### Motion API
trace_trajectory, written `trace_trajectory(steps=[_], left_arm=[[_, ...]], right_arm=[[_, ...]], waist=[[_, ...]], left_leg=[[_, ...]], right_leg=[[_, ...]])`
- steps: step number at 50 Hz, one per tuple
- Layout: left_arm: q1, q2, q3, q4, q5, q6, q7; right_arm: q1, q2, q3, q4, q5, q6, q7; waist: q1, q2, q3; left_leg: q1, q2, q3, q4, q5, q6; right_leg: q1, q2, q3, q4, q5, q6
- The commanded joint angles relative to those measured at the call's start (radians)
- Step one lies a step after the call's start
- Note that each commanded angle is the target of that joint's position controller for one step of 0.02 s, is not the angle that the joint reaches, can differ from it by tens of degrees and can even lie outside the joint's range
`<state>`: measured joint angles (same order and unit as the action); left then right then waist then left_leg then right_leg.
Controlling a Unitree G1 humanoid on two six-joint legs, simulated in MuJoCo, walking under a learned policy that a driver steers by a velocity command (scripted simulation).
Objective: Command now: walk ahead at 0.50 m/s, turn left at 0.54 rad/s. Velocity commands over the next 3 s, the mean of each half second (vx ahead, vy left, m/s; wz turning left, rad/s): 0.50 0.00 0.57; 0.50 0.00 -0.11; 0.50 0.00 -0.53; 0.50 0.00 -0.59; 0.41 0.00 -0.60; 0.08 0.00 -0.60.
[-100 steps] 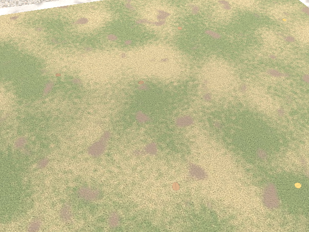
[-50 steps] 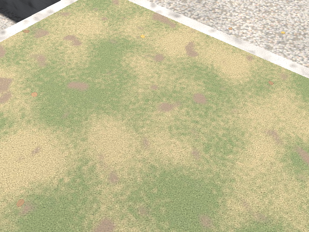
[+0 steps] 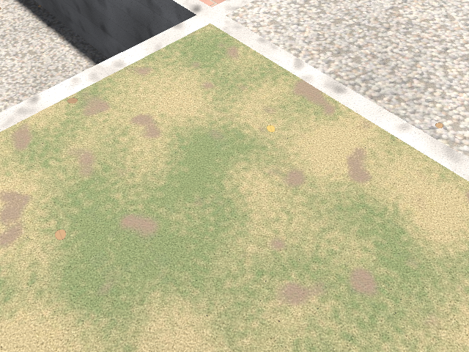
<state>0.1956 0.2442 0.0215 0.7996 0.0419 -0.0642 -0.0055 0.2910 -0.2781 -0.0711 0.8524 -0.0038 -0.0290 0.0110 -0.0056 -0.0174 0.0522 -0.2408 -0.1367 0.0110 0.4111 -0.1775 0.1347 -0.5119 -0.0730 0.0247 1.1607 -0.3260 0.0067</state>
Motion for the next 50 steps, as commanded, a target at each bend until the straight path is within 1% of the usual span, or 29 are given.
trace_trajectory(steps=[1,5,10,11,13,14,15,16,17,18,19,20,21,23,25,28,32,35,37,38,39,40,41,42,43,44,45,47,50], left_arm=[[0.053,0.076,0.017,-0.054,0.009,0.026,-0.006],[-0.118,0.073,0.011,-0.115,0.002,0.027,-0.011],[-0.249,0.085,0.004,-0.168,-0.012,0.011,-0.016],[-0.254,0.093,0.005,-0.175,-0.014,0.007,-0.015],[-0.189,0.12,0.013,-0.167,-0.017,-0.002,-0.012],[-0.114,0.139,0.021,-0.146,-0.018,-0.007,-0.006],[0.006,0.161,0.033,-0.112,-0.014,-0.018,0.005],[0.145,0.225,0.051,-0.097,0.006,-0.03,0.02],[0.21,0.306,0.067,-0.106,0.027,-0.023,0.033],[0.167,0.309,0.076,-0.098,0.009,-0.006,0.03],[0.096,0.197,0.054,-0.12,0.001,0.0,0.024],[0.054,0.132,0.038,-0.119,-0.006,-0.001,0.019],[0.038,0.112,0.032,-0.114,-0.003,-0.004,0.018],[0.068,0.111,0.032,-0.085,-0.011,-0.02,0.018],[0.099,0.12,0.038,-0.067,-0.021,-0.037,0.01],[0.152,0.119,0.038,-0.027,-0.019,-0.05,-0.002],[0.162,0.125,0.04,0.009,-0.036,-0.04,-0.012],[0.227,0.163,0.051,0.042,-0.03,-0.028,-0.014],[0.238,0.188,0.059,0.057,-0.027,-0.019,-0.012],[0.233,0.193,0.061,0.062,-0.028,-0.015,-0.01],[0.229,0.183,0.058,0.068,-0.035,-0.011,-0.01],[0.227,0.145,0.047,0.055,-0.041,-0.015,-0.01],[0.247,0.037,0.02,0.0,-0.058,-0.017,-0.012],[0.275,0.101,0.041,0.007,-0.045,-0.003,-0.001],[0.242,0.128,0.053,0.02,-0.034,0.01,0.001],[0.21,0.104,0.05,0.024,-0.034,0.013,-0.007],[0.199,0.09,0.052,0.031,-0.034,0.02,-0.012],[0.202,0.077,0.055,0.039,-0.013,0.042,-0.025],[0.127,0.052,0.055,0.009,-0.012,0.058,-0.041]], right_arm=[[0.033,-0.14,-0.032,-0.049,0.004,-0.029,-0.003],[0.095,-0.145,-0.036,-0.045,0.005,-0.024,-0.002],[0.163,-0.16,-0.042,-0.045,-0.008,-0.017,-0.01],[0.16,-0.165,-0.044,-0.051,-0.012,-0.017,-0.013],[0.113,-0.181,-0.048,-0.071,-0.016,-0.018,-0.019],[0.082,-0.191,-0.05,-0.081,-0.018,-0.021,-0.018],[0.062,-0.189,-0.048,-0.085,-0.012,-0.026,-0.012],[0.067,-0.136,-0.032,-0.1,0.0,-0.036,-0.003],[0.121,-0.036,-0.008,-0.136,0.024,-0.039,-0.003],[0.185,-0.097,-0.013,-0.139,0.001,-0.027,-0.007],[0.143,-0.134,-0.019,-0.109,-0.016,-0.013,-0.009],[0.078,-0.125,-0.017,-0.112,-0.02,-0.009,0.002],[0.059,-0.106,-0.015,-0.115,-0.022,-0.004,0.011],[0.051,-0.093,-0.012,-0.118,-0.036,0.018,0.029],[0.018,-0.08,-0.009,-0.139,-0.033,0.029,0.039],[-0.055,-0.048,0.005,-0.161,-0.037,0.023,0.044],[-0.202,-0.024,0.032,-0.199,-0.043,0.011,0.052],[-0.277,-0.025,0.042,-0.217,-0.032,-0.002,0.046],[-0.263,-0.045,0.038,-0.217,-0.028,-0.013,0.033],[-0.213,-0.055,0.033,-0.202,-0.031,-0.021,0.025],[-0.104,-0.073,0.023,-0.164,-0.041,-0.033,0.014],[0.048,-0.128,0.004,-0.123,-0.062,-0.046,-0.002],[0.156,-0.234,-0.019,-0.125,-0.081,-0.05,-0.017],[0.158,-0.252,-0.028,-0.114,-0.047,-0.035,-0.02],[0.079,-0.168,-0.007,-0.122,-0.035,-0.03,-0.018],[0.011,-0.1,0.01,-0.126,-0.026,-0.036,-0.015],[-0.028,-0.061,0.02,-0.126,-0.025,-0.042,-0.014],[-0.035,-0.04,0.025,-0.111,-0.022,-0.057,-0.019],[0.005,-0.056,0.014,-0.08,-0.013,-0.08,-0.02]], waist=[[0.031,0.033,-0.047],[-0.031,0.071,-0.016],[-0.089,0.086,-0.026],[-0.086,0.091,-0.028],[-0.041,0.104,-0.036],[-0.003,0.107,-0.058],[0.061,0.068,-0.111],[0.117,-0.033,-0.227],[0.101,-0.213,-0.322],[0.038,-0.277,-0.336],[0.029,-0.096,-0.198],[0.031,-0.02,-0.103],[0.016,-0.042,-0.068],[0.006,-0.094,-0.047],[0.001,-0.089,-0.058],[0.01,-0.073,-0.039],[0.018,-0.083,-0.008],[0.048,-0.086,-0.004],[0.035,-0.088,-0.01],[0.006,-0.081,-0.027],[-0.047,-0.039,-0.079],[-0.105,0.028,-0.19],[-0.128,0.232,-0.321],[-0.112,0.261,-0.335],[-0.074,0.154,-0.2],[-0.046,0.127,-0.097],[-0.022,0.129,-0.057],[0.008,0.142,-0.031],[0.02,0.107,-0.022]], left_leg=[[0.037,0.257,-0.271,-0.198,0.335,0.165],[0.064,0.219,-0.274,-0.202,0.264,0.116],[0.177,0.24,-0.33,-0.122,0.349,0.093],[0.189,0.249,-0.349,-0.101,0.364,0.085],[0.162,0.26,-0.384,-0.053,0.377,0.051],[0.13,0.252,-0.392,0.003,0.424,0.033],[0.092,0.203,-0.365,0.141,0.45,0.009],[0.003,0.131,-0.29,0.387,0.321,-0.021],[-0.265,-0.003,-0.158,0.655,-0.25,-0.052],[-0.401,0.024,-0.126,0.796,-0.377,-0.048],[-0.426,0.096,-0.133,0.846,-0.285,-0.047],[-0.408,0.124,-0.118,0.81,-0.209,-0.056],[-0.382,0.151,-0.107,0.77,-0.175,-0.066],[-0.354,0.171,-0.088,0.749,-0.143,-0.083],[-0.379,0.176,-0.082,0.744,-0.106,-0.091],[-0.42,0.161,-0.113,0.638,-0.04,-0.104],[-0.343,0.183,0.006,0.341,0.076,-0.122],[-0.25,0.165,0.046,0.22,0.052,-0.12],[-0.199,0.152,0.044,0.167,0.005,-0.103],[-0.124,0.137,0.045,0.117,-0.007,-0.092],[0.037,0.124,0.042,0.038,0.025,-0.074],[0.268,0.222,-0.057,0.022,-0.015,-0.042],[0.527,0.527,-0.421,-0.046,-0.144,0.018],[0.476,0.599,-0.631,-0.133,-0.155,0.075],[0.374,0.549,-0.501,-0.138,-0.202,0.061],[0.262,0.494,-0.375,-0.175,-0.16,0.043],[0.194,0.449,-0.28,-0.211,-0.1,0.014],[0.13,0.407,-0.159,-0.238,0.046,-0.002],[0.145,0.409,-0.06,-0.263,0.187,0.013]], right_leg=[[-0.064,-0.021,-0.015,-0.103,0.057,0.037],[-0.114,-0.011,-0.025,-0.331,0.232,0.059],[-0.105,0.035,-0.018,-0.504,0.285,0.046],[-0.081,0.044,-0.011,-0.534,0.267,0.038],[0.05,0.062,0.005,-0.608,0.209,0.015],[0.166,0.083,-0.001,-0.636,0.167,0.0],[0.332,0.091,-0.006,-0.703,0.175,-0.022],[0.542,-0.063,0.142,-0.751,0.045,-0.069],[0.767,-0.328,0.519,-0.837,-0.113,-0.137],[0.734,-0.389,0.788,-0.898,-0.203,-0.216],[0.614,-0.346,0.649,-0.9,-0.256,-0.204],[0.5,-0.281,0.477,-0.916,-0.152,-0.182],[0.44,-0.232,0.351,-0.938,-0.027,-0.154],[0.393,-0.183,0.2,-0.956,0.173,-0.139],[0.407,-0.19,0.131,-0.968,0.303,-0.152],[0.407,-0.178,0.079,-1.005,0.351,-0.183],[0.376,-0.113,0.001,-1.016,0.387,-0.18],[0.394,-0.132,0.031,-0.973,0.465,-0.178],[0.429,-0.157,0.067,-0.92,0.514,-0.172],[0.433,-0.154,0.073,-0.862,0.555,-0.162],[0.406,-0.112,0.039,-0.722,0.611,-0.142],[0.292,-0.052,-0.002,-0.511,0.486,-0.12],[0.008,0.069,-0.082,-0.193,0.027,-0.075],[-0.111,0.118,-0.012,-0.03,-0.204,-0.087],[-0.148,0.057,0.042,0.02,-0.149,-0.099],[-0.145,0.023,0.035,-0.003,-0.076,-0.095],[-0.116,0.004,0.025,-0.036,-0.029,-0.087],[-0.077,-0.007,0.015,-0.041,0.025,-0.065],[-0.14,-0.015,0.008,-0.047,0.113,-0.048]])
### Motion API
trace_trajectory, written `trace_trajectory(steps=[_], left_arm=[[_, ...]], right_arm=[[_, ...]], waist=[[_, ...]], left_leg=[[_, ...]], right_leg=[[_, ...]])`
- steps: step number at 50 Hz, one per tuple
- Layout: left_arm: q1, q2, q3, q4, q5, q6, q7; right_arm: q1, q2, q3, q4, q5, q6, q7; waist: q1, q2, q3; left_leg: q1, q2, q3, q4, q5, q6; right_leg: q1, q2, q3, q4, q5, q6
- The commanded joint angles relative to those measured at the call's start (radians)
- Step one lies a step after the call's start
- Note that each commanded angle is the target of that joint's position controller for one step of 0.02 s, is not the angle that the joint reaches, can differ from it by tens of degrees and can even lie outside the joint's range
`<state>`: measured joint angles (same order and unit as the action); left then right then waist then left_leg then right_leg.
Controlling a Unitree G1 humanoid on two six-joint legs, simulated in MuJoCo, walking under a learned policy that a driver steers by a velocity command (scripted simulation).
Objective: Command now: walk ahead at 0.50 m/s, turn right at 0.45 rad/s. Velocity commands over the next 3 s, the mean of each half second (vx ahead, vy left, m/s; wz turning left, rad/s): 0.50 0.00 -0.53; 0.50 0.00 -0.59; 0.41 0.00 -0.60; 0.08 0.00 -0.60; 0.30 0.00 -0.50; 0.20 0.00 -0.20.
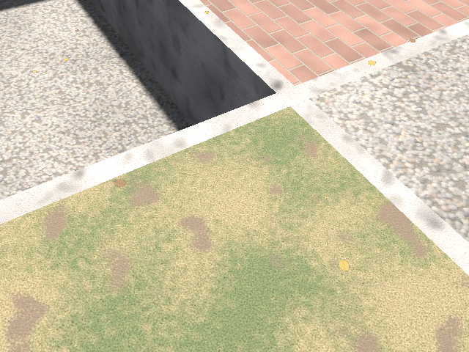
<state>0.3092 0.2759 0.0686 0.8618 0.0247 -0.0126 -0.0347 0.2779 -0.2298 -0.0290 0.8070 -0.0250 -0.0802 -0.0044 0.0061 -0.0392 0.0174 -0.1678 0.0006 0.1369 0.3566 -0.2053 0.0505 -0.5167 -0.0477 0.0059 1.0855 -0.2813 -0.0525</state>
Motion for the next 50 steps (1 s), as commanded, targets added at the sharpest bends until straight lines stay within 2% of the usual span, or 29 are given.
trace_trajectory(steps=[1,5,7,11,13,14,15,16,17,18,19,20,21,23,25,27,30,37,39,40,41,42,43,44,45,46,47,48,50], left_arm=[[-0.019,0.017,0.007,-0.064,0.008,0.009,-0.017],[-0.161,0.0,-0.006,-0.116,0.008,0.008,-0.033],[-0.235,-0.006,-0.015,-0.144,0.009,0.006,-0.043],[-0.308,0.016,-0.015,-0.184,0.017,0.007,-0.048],[-0.274,0.032,-0.007,-0.182,0.02,0.008,-0.039],[-0.206,0.047,0.002,-0.166,0.02,0.005,-0.032],[-0.078,0.066,0.016,-0.129,0.023,-0.005,-0.021],[0.095,0.128,0.043,-0.075,0.034,-0.012,-0.004],[0.091,0.265,0.075,-0.085,0.027,-0.01,0.011],[0.124,0.273,0.078,-0.108,-0.008,0.002,0.015],[0.081,0.249,0.072,-0.089,-0.011,0.007,0.024],[0.033,0.189,0.057,-0.086,-0.017,0.004,0.029],[-0.014,0.151,0.045,-0.089,-0.018,-0.004,0.032],[-0.059,0.111,0.03,-0.099,-0.025,-0.019,0.031],[-0.034,0.126,0.032,-0.09,-0.028,-0.038,0.025],[0.002,0.144,0.038,-0.083,-0.024,-0.042,0.024],[0.067,0.143,0.038,-0.07,-0.025,-0.042,0.024],[0.174,0.157,0.041,-0.053,-0.012,-0.039,0.039],[0.153,0.172,0.044,-0.061,-0.008,-0.038,0.047],[0.12,0.182,0.046,-0.07,-0.007,-0.039,0.049],[0.088,0.192,0.048,-0.079,-0.007,-0.041,0.046],[0.068,0.191,0.046,-0.08,-0.014,-0.047,0.038],[0.071,0.139,0.031,-0.099,-0.025,-0.056,0.028],[0.168,0.032,0.008,-0.13,-0.051,-0.055,0.03],[0.183,0.112,0.013,-0.116,-0.017,-0.043,0.038],[0.119,0.137,0.02,-0.103,-0.003,-0.033,0.035],[0.064,0.126,0.018,-0.107,-0.001,-0.029,0.024],[0.047,0.11,0.016,-0.11,0.003,-0.022,0.014],[0.048,0.093,0.013,-0.11,0.013,0.001,-0.003]], right_arm=[[0.033,-0.106,-0.03,-0.024,0.009,-0.031,-0.006],[0.065,-0.102,-0.032,0.009,0.004,-0.028,-0.006],[0.08,-0.122,-0.038,0.021,0.004,-0.027,-0.009],[0.129,-0.16,-0.051,0.055,0.003,-0.011,-0.016],[0.131,-0.19,-0.057,0.065,0.002,0.002,-0.02],[0.131,-0.207,-0.061,0.068,0.001,0.012,-0.021],[0.125,-0.218,-0.063,0.066,0.005,0.023,-0.02],[0.12,-0.206,-0.057,0.046,0.001,0.026,-0.018],[0.161,-0.075,-0.029,-0.03,0.011,0.019,0.001],[0.043,-0.151,-0.043,-0.064,0.001,0.008,0.006],[-0.035,-0.148,-0.041,-0.089,0.01,-0.002,0.01],[-0.025,-0.135,-0.032,-0.079,0.014,-0.013,0.009],[-0.012,-0.132,-0.034,-0.066,0.005,-0.01,0.006],[0.035,-0.127,-0.033,-0.054,-0.023,0.026,0.008],[0.027,-0.109,-0.03,-0.061,-0.026,0.05,0.014],[-0.043,-0.101,-0.028,-0.086,-0.024,0.058,0.017],[-0.173,-0.105,-0.026,-0.125,-0.02,0.058,0.018],[-0.361,-0.108,-0.012,-0.196,-0.006,0.037,0.029],[-0.339,-0.125,-0.014,-0.201,-0.002,0.029,0.028],[-0.287,-0.137,-0.018,-0.189,0.0,0.024,0.024],[-0.201,-0.157,-0.027,-0.164,0.001,0.019,0.016],[-0.071,-0.182,-0.039,-0.127,-0.002,0.008,0.004],[0.077,-0.246,-0.056,-0.114,-0.021,-0.002,-0.013],[0.124,-0.336,-0.074,-0.122,-0.043,0.005,-0.022],[0.074,-0.296,-0.075,-0.12,-0.024,0.02,-0.018],[0.003,-0.199,-0.053,-0.135,-0.015,0.024,-0.014],[-0.041,-0.143,-0.038,-0.13,-0.011,0.022,-0.009],[-0.047,-0.126,-0.032,-0.12,-0.012,0.018,-0.009],[-0.021,-0.124,-0.03,-0.092,-0.003,0.001,-0.006]], waist=[[0.005,0.124,0.02],[-0.014,0.121,0.058],[-0.029,0.123,0.073],[-0.044,0.112,0.086],[-0.021,0.13,0.046],[0.01,0.135,-0.001],[0.068,0.116,-0.078],[0.141,0.043,-0.181],[0.076,-0.213,-0.267],[0.126,-0.097,-0.331],[0.108,-0.03,-0.185],[0.064,0.022,-0.086],[0.02,0.048,-0.035],[-0.033,0.032,-0.042],[-0.041,0.034,-0.042],[-0.023,0.024,-0.014],[0.024,0.002,0.023],[0.094,-0.022,0.028],[0.069,-0.037,0.025],[0.038,-0.044,0.018],[-0.003,-0.045,-0.014],[-0.069,-0.002,-0.078],[-0.129,0.088,-0.207],[-0.083,0.301,-0.326],[-0.048,0.268,-0.294],[-0.037,0.127,-0.141],[-0.029,0.071,-0.058],[-0.018,0.104,-0.025],[-0.002,0.155,-0.008]], left_leg=[[0.084,0.273,-0.157,-0.215,0.232,0.102],[0.092,0.248,-0.035,-0.219,0.272,0.098],[0.092,0.253,0.009,-0.219,0.287,0.09],[0.196,0.283,0.068,-0.155,0.444,0.07],[0.251,0.284,0.104,-0.019,0.754,0.056],[0.264,0.282,0.117,0.112,0.881,0.053],[0.222,0.27,0.132,0.309,0.869,0.041],[0.044,0.244,0.138,0.59,0.634,0.007],[-0.408,0.076,0.117,0.957,-0.224,-0.058],[-0.543,-0.009,-0.116,1.088,-0.337,-0.069],[-0.621,0.054,-0.164,1.07,-0.229,-0.055],[-0.58,0.095,-0.16,0.97,-0.143,-0.049],[-0.512,0.119,-0.164,0.89,-0.121,-0.05],[-0.396,0.128,-0.169,0.817,-0.117,-0.072],[-0.39,0.121,-0.153,0.757,-0.097,-0.089],[-0.434,0.118,-0.143,0.677,-0.026,-0.102],[-0.511,0.109,-0.148,0.53,0.091,-0.114],[-0.503,0.037,-0.151,0.296,0.161,-0.095],[-0.413,0.021,-0.164,0.23,0.125,-0.075],[-0.316,0.006,-0.163,0.192,0.091,-0.061],[-0.176,-0.023,-0.151,0.168,0.048,-0.044],[0.01,-0.023,-0.148,0.104,0.065,-0.02],[0.24,0.145,-0.312,0.065,-0.089,0.026],[0.493,0.432,-0.742,-0.013,-0.198,0.125],[0.411,0.454,-0.933,-0.08,-0.327,0.168],[0.265,0.407,-0.778,-0.099,-0.353,0.149],[0.157,0.348,-0.617,-0.115,-0.237,0.126],[0.098,0.302,-0.495,-0.132,-0.112,0.1],[0.041,0.257,-0.353,-0.154,0.058,0.084]], right_leg=[[-0.166,-0.046,0.025,0.015,0.099,0.017],[-0.187,-0.046,-0.009,-0.177,0.234,0.026],[-0.139,-0.04,-0.046,-0.297,0.277,0.013],[-0.084,-0.005,-0.117,-0.423,0.185,-0.042],[0.003,0.057,-0.159,-0.45,0.078,-0.083],[0.085,0.098,-0.171,-0.465,0.024,-0.108],[0.244,0.139,-0.168,-0.524,0.031,-0.136],[0.504,0.085,-0.048,-0.579,-0.001,-0.178],[0.82,-0.236,0.473,-0.639,-0.052,-0.317],[0.844,-0.301,0.77,-0.79,-0.016,-0.361],[0.76,-0.276,0.589,-0.8,0.069,-0.332],[0.612,-0.239,0.476,-0.806,0.184,-0.296],[0.502,-0.182,0.391,-0.817,0.286,-0.256],[0.386,-0.119,0.3,-0.84,0.399,-0.236],[0.349,-0.088,0.266,-0.857,0.432,-0.241],[0.334,-0.07,0.266,-0.884,0.372,-0.232],[0.379,-0.059,0.291,-0.897,0.317,-0.208],[0.519,-0.071,0.346,-0.796,0.481,-0.182],[0.515,-0.082,0.376,-0.757,0.52,-0.156],[0.482,-0.079,0.38,-0.729,0.551,-0.135],[0.441,-0.062,0.378,-0.661,0.634,-0.114],[0.396,-0.007,0.341,-0.503,0.665,-0.088],[0.287,0.06,0.277,-0.25,0.488,-0.061],[-0.01,0.213,0.148,0.036,-0.199,-0.024],[-0.126,0.152,0.127,0.155,-0.25,-0.032],[-0.134,0.094,0.124,0.174,-0.153,-0.031],[-0.112,0.062,0.107,0.134,-0.085,-0.024],[-0.087,0.036,0.097,0.096,-0.059,-0.016],[-0.05,0.019,0.076,0.074,-0.035,-0.003]])
Over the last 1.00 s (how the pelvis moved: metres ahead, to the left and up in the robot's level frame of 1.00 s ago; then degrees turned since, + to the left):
0.49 0.07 0.01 11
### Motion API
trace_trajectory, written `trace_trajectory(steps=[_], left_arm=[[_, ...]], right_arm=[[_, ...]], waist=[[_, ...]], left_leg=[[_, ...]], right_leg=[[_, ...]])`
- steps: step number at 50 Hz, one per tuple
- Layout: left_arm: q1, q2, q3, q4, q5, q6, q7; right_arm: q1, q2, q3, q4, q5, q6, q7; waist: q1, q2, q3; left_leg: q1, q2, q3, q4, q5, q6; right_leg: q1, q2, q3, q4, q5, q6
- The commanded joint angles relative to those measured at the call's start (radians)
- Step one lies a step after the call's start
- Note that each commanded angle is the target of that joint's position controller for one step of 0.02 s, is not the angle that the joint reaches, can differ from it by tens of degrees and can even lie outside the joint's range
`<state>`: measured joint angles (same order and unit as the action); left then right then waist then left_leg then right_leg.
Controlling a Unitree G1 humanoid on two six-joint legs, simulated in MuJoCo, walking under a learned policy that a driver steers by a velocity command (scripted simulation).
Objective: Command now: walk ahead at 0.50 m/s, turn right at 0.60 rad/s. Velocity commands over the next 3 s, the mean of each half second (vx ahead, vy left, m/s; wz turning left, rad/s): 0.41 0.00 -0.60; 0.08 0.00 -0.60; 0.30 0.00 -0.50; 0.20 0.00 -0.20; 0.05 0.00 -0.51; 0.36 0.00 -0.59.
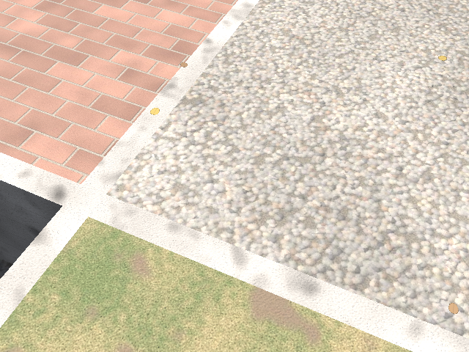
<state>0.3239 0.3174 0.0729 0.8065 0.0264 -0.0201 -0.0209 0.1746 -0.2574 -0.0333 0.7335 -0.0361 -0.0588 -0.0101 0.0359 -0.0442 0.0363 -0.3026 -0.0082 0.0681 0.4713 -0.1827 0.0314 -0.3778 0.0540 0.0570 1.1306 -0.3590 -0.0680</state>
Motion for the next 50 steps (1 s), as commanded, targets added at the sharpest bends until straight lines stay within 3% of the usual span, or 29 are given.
trace_trajectory(steps=[1,4,8,13,14,16,17,18,19,20,21,22,23,24,25,27,29,35,39,43,46,48,49,50], left_arm=[[0.021,0.044,0.006,-0.062,0.011,0.016,-0.023],[-0.073,0.029,-0.001,-0.101,0.011,0.023,-0.038],[-0.205,0.006,-0.016,-0.146,0.007,0.019,-0.051],[-0.349,-0.006,-0.03,-0.197,0.011,0.015,-0.069],[-0.358,-0.005,-0.03,-0.201,0.015,0.014,-0.067],[-0.317,0.0,-0.025,-0.193,0.028,0.01,-0.056],[-0.237,0.012,-0.017,-0.171,0.033,0.002,-0.047],[-0.093,0.031,-0.004,-0.125,0.041,-0.011,-0.035],[0.049,0.095,0.021,-0.084,0.051,-0.019,-0.015],[0.016,0.24,0.052,-0.107,0.032,-0.015,-0.002],[0.109,0.243,0.066,-0.128,-0.023,0.0,0.009],[0.042,0.205,0.057,-0.116,-0.029,0.006,0.02],[-0.024,0.136,0.039,-0.116,-0.037,0.009,0.024],[-0.076,0.094,0.026,-0.118,-0.037,0.012,0.028],[-0.105,0.067,0.017,-0.123,-0.04,0.015,0.032],[-0.107,0.079,0.018,-0.123,-0.026,0.008,0.024],[-0.093,0.109,0.029,-0.116,-0.017,0.002,0.019],[-0.026,0.117,0.036,-0.104,-0.017,0.022,0.026],[0.015,0.122,0.042,-0.097,-0.012,0.032,0.031],[0.023,0.133,0.047,-0.096,-0.006,0.04,0.03],[0.0,0.141,0.05,-0.098,-0.006,0.047,0.026],[-0.043,0.142,0.051,-0.103,-0.015,0.051,0.025],[-0.079,0.136,0.049,-0.111,-0.027,0.053,0.027],[-0.074,0.098,0.038,-0.121,-0.034,0.051,0.03]], right_arm=[[0.1,-0.099,-0.028,-0.008,0.013,-0.031,0.004],[0.127,-0.113,-0.036,0.015,0.02,-0.045,0.011],[0.16,-0.114,-0.039,0.044,0.017,-0.041,0.012],[0.213,-0.149,-0.048,0.077,0.018,-0.033,0.005],[0.219,-0.153,-0.049,0.085,0.018,-0.026,0.001],[0.228,-0.178,-0.053,0.098,0.022,-0.01,-0.007],[0.226,-0.193,-0.055,0.1,0.026,-0.002,-0.012],[0.212,-0.198,-0.055,0.094,0.035,0.005,-0.014],[0.21,-0.188,-0.052,0.072,0.035,0.004,-0.012],[0.293,-0.051,-0.022,0.002,0.039,0.005,0.004],[0.239,-0.142,-0.039,0.0,0.022,0.019,-0.003],[0.167,-0.121,-0.034,-0.015,0.035,0.022,-0.005],[0.136,-0.11,-0.025,-0.016,0.031,0.018,-0.008],[0.126,-0.113,-0.028,-0.01,0.015,0.027,-0.01],[0.152,-0.117,-0.029,-0.007,-0.002,0.046,-0.007],[0.181,-0.108,-0.03,-0.002,-0.004,0.076,-0.004],[0.168,-0.092,-0.028,-0.009,0.002,0.088,-0.004],[0.016,-0.109,-0.034,-0.056,0.005,0.106,-0.015],[-0.047,-0.111,-0.032,-0.077,0.012,0.104,-0.021],[-0.075,-0.113,-0.027,-0.095,0.027,0.094,-0.026],[-0.056,-0.119,-0.023,-0.101,0.04,0.083,-0.031],[0.0,-0.121,-0.022,-0.089,0.043,0.074,-0.037],[0.043,-0.123,-0.023,-0.078,0.036,0.067,-0.043],[0.055,-0.167,-0.032,-0.076,0.022,0.06,-0.052]], waist=[[-0.03,0.158,-0.032],[-0.034,0.142,-0.016],[-0.054,0.133,0.015],[-0.087,0.133,0.048],[-0.086,0.128,0.059],[-0.065,0.142,0.023],[-0.033,0.149,-0.028],[0.031,0.126,-0.114],[0.095,0.052,-0.217],[-0.004,-0.205,-0.341],[0.083,-0.051,-0.482],[0.05,-0.02,-0.346],[0.02,0.009,-0.216],[-0.021,0.022,-0.138],[-0.053,0.004,-0.112],[-0.077,0.015,-0.134],[-0.079,0.023,-0.149],[-0.025,-0.019,-0.109],[0.001,-0.036,-0.085],[0.01,-0.051,-0.082],[-0.002,-0.066,-0.087],[-0.039,-0.069,-0.083],[-0.07,-0.056,-0.078],[-0.062,0.032,-0.088]], left_leg=[[0.178,0.267,-0.25,-0.275,0.105,0.109],[0.203,0.28,-0.154,-0.311,0.19,0.127],[0.224,0.253,-0.019,-0.323,0.254,0.116],[0.271,0.268,0.084,-0.303,0.309,0.087],[0.297,0.272,0.104,-0.267,0.41,0.08],[0.35,0.27,0.146,-0.113,0.778,0.059],[0.361,0.262,0.156,0.022,0.902,0.05],[0.308,0.243,0.172,0.227,0.85,0.029],[0.122,0.209,0.177,0.507,0.532,-0.012],[-0.301,0.043,0.157,0.882,-0.475,-0.074],[-0.319,0.014,-0.044,0.993,-0.454,-0.076],[-0.365,0.065,-0.086,0.979,-0.341,-0.071],[-0.357,0.093,-0.081,0.887,-0.272,-0.068],[-0.329,0.113,-0.088,0.814,-0.245,-0.07],[-0.271,0.116,-0.089,0.77,-0.232,-0.079],[-0.204,0.098,-0.081,0.719,-0.213,-0.089],[-0.199,0.087,-0.081,0.673,-0.178,-0.092],[-0.294,0.071,-0.124,0.541,-0.107,-0.092],[-0.314,0.045,-0.147,0.451,-0.135,-0.082],[-0.243,0.0,-0.152,0.352,-0.196,-0.063],[-0.143,-0.033,-0.155,0.239,-0.232,-0.045],[-0.017,-0.046,-0.15,0.068,-0.179,-0.034],[0.091,-0.031,-0.152,-0.083,-0.076,-0.028],[0.21,0.091,-0.245,-0.186,-0.018,-0.003]], right_leg=[[-0.196,-0.085,0.021,0.026,0.056,0.015],[-0.285,-0.107,0.012,-0.01,0.134,0.029],[-0.318,-0.118,-0.03,-0.186,0.27,0.043],[-0.228,-0.109,-0.126,-0.431,0.291,0.004],[-0.214,-0.096,-0.144,-0.466,0.263,-0.007],[-0.126,-0.03,-0.189,-0.516,0.176,-0.036],[-0.04,0.012,-0.195,-0.55,0.161,-0.057],[0.136,0.045,-0.181,-0.632,0.237,-0.083],[0.385,-0.046,-0.059,-0.668,0.377,-0.122],[0.736,-0.412,0.4,-0.582,0.918,-0.271],[0.734,-0.447,0.524,-0.621,1.113,-0.347],[0.632,-0.405,0.371,-0.646,1.145,-0.328],[0.48,-0.346,0.289,-0.691,1.058,-0.283],[0.373,-0.279,0.243,-0.727,0.956,-0.232],[0.281,-0.24,0.214,-0.756,0.931,-0.214],[0.204,-0.213,0.191,-0.772,0.943,-0.204],[0.173,-0.198,0.191,-0.783,0.907,-0.2],[0.205,-0.183,0.309,-0.822,0.54,-0.168],[0.265,-0.185,0.382,-0.8,0.483,-0.164],[0.285,-0.178,0.436,-0.748,0.588,-0.166],[0.285,-0.164,0.485,-0.714,0.681,-0.153],[0.247,-0.131,0.503,-0.695,0.634,-0.109],[0.186,-0.094,0.489,-0.666,0.533,-0.066],[0.085,-0.028,0.42,-0.577,0.3,-0.009]])
Over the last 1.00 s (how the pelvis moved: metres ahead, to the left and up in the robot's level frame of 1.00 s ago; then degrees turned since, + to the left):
0.52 -0.13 -0.01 -36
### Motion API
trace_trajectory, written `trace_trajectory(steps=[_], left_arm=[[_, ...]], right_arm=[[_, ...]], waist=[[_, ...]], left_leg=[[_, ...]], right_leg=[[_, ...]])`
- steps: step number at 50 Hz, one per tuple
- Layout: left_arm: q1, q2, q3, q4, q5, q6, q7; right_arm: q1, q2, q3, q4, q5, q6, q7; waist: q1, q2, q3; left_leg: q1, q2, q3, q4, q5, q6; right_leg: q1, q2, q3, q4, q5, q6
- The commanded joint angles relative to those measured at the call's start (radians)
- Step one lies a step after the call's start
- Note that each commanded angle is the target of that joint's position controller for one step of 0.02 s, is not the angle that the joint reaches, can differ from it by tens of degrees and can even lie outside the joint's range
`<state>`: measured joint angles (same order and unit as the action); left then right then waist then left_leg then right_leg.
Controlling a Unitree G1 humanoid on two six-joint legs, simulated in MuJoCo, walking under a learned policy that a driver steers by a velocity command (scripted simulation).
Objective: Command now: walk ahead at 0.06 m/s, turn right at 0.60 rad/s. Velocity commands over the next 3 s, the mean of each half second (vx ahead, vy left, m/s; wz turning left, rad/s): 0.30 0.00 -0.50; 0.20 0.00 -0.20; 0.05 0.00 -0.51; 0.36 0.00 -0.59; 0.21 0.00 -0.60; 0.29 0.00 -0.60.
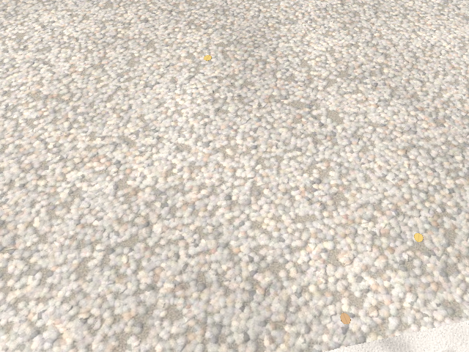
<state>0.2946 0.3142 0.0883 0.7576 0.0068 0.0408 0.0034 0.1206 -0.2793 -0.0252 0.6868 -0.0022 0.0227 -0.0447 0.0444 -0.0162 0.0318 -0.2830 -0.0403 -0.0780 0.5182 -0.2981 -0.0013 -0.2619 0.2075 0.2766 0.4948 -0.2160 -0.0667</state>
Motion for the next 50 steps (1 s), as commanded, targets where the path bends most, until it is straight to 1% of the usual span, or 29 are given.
trace_trajectory(steps=[1,2,3,4,5,6,7,10,15,19,21,23,24,25,26,27,28,29,30,31,32,33,35,39,42,46,48,49,50], left_arm=[[0.032,0.028,0.005,-0.084,-0.017,-0.013,0.005],[0.023,0.128,0.026,-0.075,0.027,-0.008,0.008],[-0.002,0.147,0.032,-0.073,0.042,-0.008,0.001],[-0.022,0.143,0.032,-0.061,0.042,-0.006,-0.012],[-0.016,0.133,0.031,-0.051,0.037,-0.002,-0.029],[-0.009,0.126,0.028,-0.044,0.034,0.0,-0.045],[-0.02,0.119,0.024,-0.042,0.031,-0.002,-0.055],[-0.099,0.094,0.012,-0.061,0.026,-0.01,-0.07],[-0.199,0.066,-0.002,-0.081,0.028,-0.017,-0.082],[-0.273,0.024,-0.027,-0.099,0.032,-0.033,-0.086],[-0.304,0.019,-0.037,-0.108,0.036,-0.038,-0.085],[-0.288,0.025,-0.04,-0.106,0.039,-0.045,-0.077],[-0.229,0.029,-0.037,-0.088,0.04,-0.053,-0.069],[-0.095,0.039,-0.028,-0.037,0.045,-0.066,-0.058],[0.074,0.093,-0.008,0.019,0.057,-0.076,-0.044],[0.186,0.205,0.013,0.023,0.06,-0.08,-0.022],[0.159,0.229,0.018,0.03,0.018,-0.077,-0.012],[0.08,0.177,0.003,0.029,0.007,-0.079,-0.006],[0.025,0.107,-0.017,0.03,0.007,-0.087,-0.006],[-0.03,0.057,-0.034,0.028,0.007,-0.092,-0.006],[-0.063,0.03,-0.044,0.03,0.002,-0.096,-0.004],[-0.077,0.025,-0.048,0.033,0.004,-0.1,-0.004],[-0.06,0.042,-0.047,0.056,-0.001,-0.109,-0.002],[-0.031,0.029,-0.057,0.105,0.003,-0.107,0.006],[0.021,0.05,-0.052,0.142,0.004,-0.098,0.01],[0.049,0.077,-0.035,0.163,0.011,-0.076,0.014],[0.038,0.083,-0.027,0.164,0.011,-0.066,0.018],[0.017,0.087,-0.023,0.161,0.008,-0.062,0.02],[-0.017,0.091,-0.02,0.154,-0.002,-0.059,0.021]], right_arm=[[0.067,-0.227,-0.05,-0.058,-0.02,-0.017,-0.02],[0.098,-0.241,-0.06,-0.047,-0.025,-0.005,-0.008],[0.099,-0.185,-0.048,-0.046,-0.023,-0.005,0.001],[0.064,-0.138,-0.036,-0.046,-0.02,-0.006,0.009],[0.042,-0.132,-0.033,-0.051,-0.022,-0.008,0.011],[0.052,-0.134,-0.033,-0.047,-0.023,-0.014,0.008],[0.077,-0.135,-0.035,-0.039,-0.024,-0.023,0.01],[0.159,-0.147,-0.048,-0.004,-0.022,-0.052,0.022],[0.25,-0.146,-0.059,0.049,-0.023,-0.079,0.033],[0.28,-0.14,-0.059,0.092,-0.024,-0.094,0.046],[0.302,-0.144,-0.059,0.117,-0.024,-0.093,0.05],[0.328,-0.159,-0.06,0.145,-0.018,-0.083,0.052],[0.32,-0.164,-0.059,0.154,-0.012,-0.079,0.052],[0.306,-0.155,-0.052,0.16,-0.005,-0.075,0.052],[0.295,-0.128,-0.039,0.144,-0.004,-0.078,0.053],[0.298,-0.02,-0.008,0.071,0.003,-0.083,0.067],[0.275,-0.115,-0.038,0.081,-0.013,-0.073,0.053],[0.256,-0.124,-0.043,0.085,-0.007,-0.068,0.05],[0.257,-0.094,-0.033,0.1,0.0,-0.072,0.054],[0.273,-0.081,-0.032,0.118,-0.004,-0.065,0.053],[0.299,-0.077,-0.032,0.135,-0.018,-0.053,0.054],[0.324,-0.067,-0.031,0.152,-0.025,-0.042,0.058],[0.328,-0.052,-0.033,0.159,-0.025,-0.029,0.063],[0.232,-0.026,-0.026,0.151,-0.028,-0.018,0.056],[0.131,-0.023,-0.022,0.127,-0.024,-0.016,0.04],[0.084,-0.043,-0.026,0.112,-0.013,-0.019,0.015],[0.096,-0.051,-0.029,0.112,-0.008,-0.024,0.005],[0.121,-0.054,-0.031,0.118,-0.005,-0.028,0.001],[0.168,-0.057,-0.034,0.129,-0.009,-0.035,-0.004]], waist=[[-0.019,0.238,-0.114],[-0.047,0.217,-0.089],[-0.038,0.159,-0.05],[-0.033,0.128,0.007],[-0.027,0.161,0.029],[-0.032,0.191,0.03],[-0.043,0.177,0.029],[-0.078,0.134,0.031],[-0.117,0.126,0.052],[-0.121,0.139,0.069],[-0.122,0.163,0.07],[-0.104,0.174,0.062],[-0.064,0.158,0.041],[0.009,0.097,-0.028],[0.079,0.018,-0.152],[0.095,-0.235,-0.273],[0.082,-0.168,-0.25],[0.034,-0.091,-0.143],[-0.003,-0.056,-0.084],[-0.044,-0.044,-0.052],[-0.072,-0.07,-0.041],[-0.087,-0.078,-0.052],[-0.103,-0.071,-0.062],[-0.086,-0.073,-0.03],[-0.047,-0.08,-0.022],[-0.027,-0.074,-0.012],[-0.035,-0.075,-0.005],[-0.053,-0.073,-0.006],[-0.089,-0.057,-0.015]], left_leg=[[0.315,0.379,-0.365,-0.279,0.154,0.122],[0.231,0.443,-0.442,-0.272,0.12,0.22],[0.192,0.417,-0.408,-0.287,-0.018,0.226],[0.151,0.344,-0.317,-0.315,-0.156,0.189],[0.154,0.286,-0.25,-0.334,-0.186,0.156],[0.175,0.264,-0.208,-0.346,-0.161,0.149],[0.193,0.257,-0.177,-0.352,-0.124,0.149],[0.27,0.274,-0.121,-0.367,-0.052,0.152],[0.333,0.302,-0.044,-0.388,0.025,0.165],[0.279,0.299,0.047,-0.37,0.132,0.163],[0.236,0.298,0.087,-0.342,0.23,0.159],[0.211,0.321,0.092,-0.298,0.366,0.16],[0.193,0.32,0.112,-0.227,0.496,0.153],[0.154,0.28,0.173,-0.055,0.628,0.132],[0.031,0.229,0.22,0.171,0.526,0.101],[-0.292,0.092,0.261,0.519,-0.046,0.036],[-0.359,0.048,0.125,0.659,-0.224,0.038],[-0.36,0.098,0.068,0.693,-0.175,0.046],[-0.322,0.121,0.064,0.651,-0.129,0.046],[-0.283,0.141,0.067,0.594,-0.105,0.041],[-0.232,0.143,0.075,0.56,-0.081,0.029],[-0.186,0.125,0.087,0.557,-0.051,0.019],[-0.162,0.103,0.098,0.533,-0.002,0.002],[-0.178,0.098,0.107,0.389,0.079,-0.011],[-0.176,0.079,0.117,0.283,0.106,-0.004],[-0.19,0.051,0.099,0.215,0.043,0.017],[-0.149,0.039,0.088,0.142,0.015,0.03],[-0.091,0.034,0.088,0.068,0.032,0.038],[0.021,0.037,0.086,-0.055,0.13,0.047]], right_leg=[[-0.211,-0.025,-0.015,0.264,-0.305,0.042],[-0.291,-0.024,-0.12,0.423,-0.391,0.043],[-0.304,-0.088,-0.112,0.499,-0.322,0.044],[-0.316,-0.116,-0.115,0.523,-0.245,0.049],[-0.329,-0.118,-0.132,0.552,-0.192,0.06],[-0.351,-0.124,-0.151,0.587,-0.161,0.07],[-0.367,-0.133,-0.162,0.605,-0.135,0.078],[-0.427,-0.163,-0.174,0.579,-0.07,0.09],[-0.475,-0.204,-0.194,0.456,-0.017,0.095],[-0.369,-0.214,-0.251,0.259,-0.003,0.067],[-0.267,-0.206,-0.315,0.164,-0.052,0.041],[-0.155,-0.185,-0.359,0.099,-0.077,0.001],[-0.056,-0.163,-0.367,0.044,-0.059,-0.024],[0.129,-0.136,-0.368,-0.042,0.003,-0.047],[0.371,-0.216,-0.258,-0.065,-0.064,-0.072],[0.621,-0.559,0.234,-0.168,-0.181,-0.169],[0.524,-0.623,0.381,-0.23,0.115,-0.216],[0.44,-0.576,0.18,-0.179,0.369,-0.211],[0.342,-0.518,0.043,-0.173,0.573,-0.189],[0.277,-0.461,-0.048,-0.185,0.647,-0.149],[0.222,-0.424,-0.104,-0.202,0.694,-0.127],[0.186,-0.407,-0.144,-0.213,0.753,-0.123],[0.162,-0.396,-0.184,-0.227,0.833,-0.134],[0.146,-0.378,-0.232,-0.231,0.833,-0.13],[0.176,-0.38,-0.192,-0.19,0.858,-0.137],[0.233,-0.408,-0.098,-0.112,0.863,-0.159],[0.234,-0.407,-0.047,-0.069,0.815,-0.148],[0.216,-0.393,-0.03,-0.04,0.76,-0.129],[0.167,-0.357,-0.034,0.017,0.685,-0.094]])
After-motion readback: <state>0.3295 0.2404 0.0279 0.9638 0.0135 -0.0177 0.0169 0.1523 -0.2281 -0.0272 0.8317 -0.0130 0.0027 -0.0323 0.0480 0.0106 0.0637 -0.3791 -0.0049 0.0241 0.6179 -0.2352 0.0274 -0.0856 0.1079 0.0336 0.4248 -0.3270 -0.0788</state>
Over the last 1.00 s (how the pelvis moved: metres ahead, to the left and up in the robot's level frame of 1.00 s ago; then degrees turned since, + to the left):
0.33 -0.06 0.00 -36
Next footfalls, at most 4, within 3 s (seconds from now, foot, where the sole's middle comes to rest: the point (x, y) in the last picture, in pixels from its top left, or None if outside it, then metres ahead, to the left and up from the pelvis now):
0.52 right None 0.20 -0.17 -0.77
1.02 left None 0.38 -0.05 -0.77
1.48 right None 0.23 -0.21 -0.77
1.98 left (345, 319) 0.58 -0.28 -0.77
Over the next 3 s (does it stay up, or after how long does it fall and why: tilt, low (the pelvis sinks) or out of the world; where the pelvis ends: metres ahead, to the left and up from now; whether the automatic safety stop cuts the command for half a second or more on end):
stays up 0.57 -0.48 0.00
